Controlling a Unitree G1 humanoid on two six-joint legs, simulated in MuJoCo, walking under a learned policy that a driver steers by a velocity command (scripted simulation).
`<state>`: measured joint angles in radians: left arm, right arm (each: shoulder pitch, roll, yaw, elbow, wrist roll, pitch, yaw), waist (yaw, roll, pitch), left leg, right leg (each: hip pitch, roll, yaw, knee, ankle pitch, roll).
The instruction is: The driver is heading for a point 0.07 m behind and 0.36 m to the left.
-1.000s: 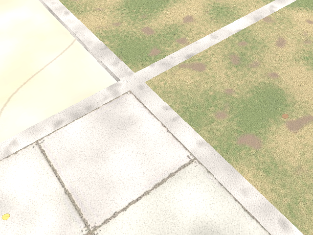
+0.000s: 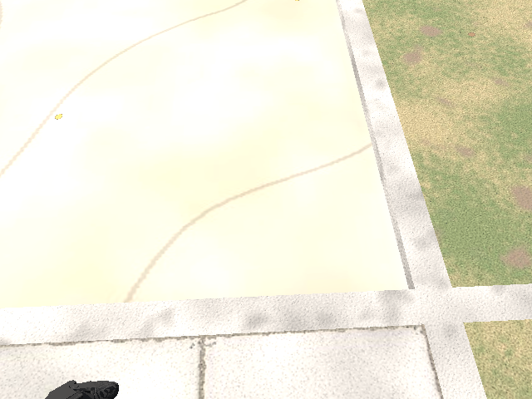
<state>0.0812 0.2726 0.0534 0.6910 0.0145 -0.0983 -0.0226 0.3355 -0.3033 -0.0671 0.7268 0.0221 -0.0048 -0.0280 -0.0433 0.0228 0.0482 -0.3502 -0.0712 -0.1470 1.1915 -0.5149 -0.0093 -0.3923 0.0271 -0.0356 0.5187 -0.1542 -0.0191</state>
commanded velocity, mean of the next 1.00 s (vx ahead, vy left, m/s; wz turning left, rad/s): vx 0.14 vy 0.00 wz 0.60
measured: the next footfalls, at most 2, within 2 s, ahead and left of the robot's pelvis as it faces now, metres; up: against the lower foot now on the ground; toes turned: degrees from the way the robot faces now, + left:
left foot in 0.36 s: +0.19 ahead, +0.15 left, +0.00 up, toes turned +14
right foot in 0.78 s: +0.25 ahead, -0.07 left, +0.00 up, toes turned +31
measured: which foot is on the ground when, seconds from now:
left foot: up 0.00-0.34, down 0.36-0.78, up 0.80-1.00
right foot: down 0.00-0.36, up 0.38-0.76, down 0.78-1.00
